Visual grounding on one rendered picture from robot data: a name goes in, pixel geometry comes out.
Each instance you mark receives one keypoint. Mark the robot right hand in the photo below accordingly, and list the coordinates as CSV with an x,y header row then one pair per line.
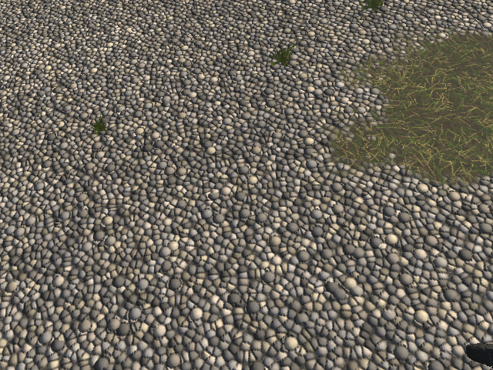
x,y
482,353

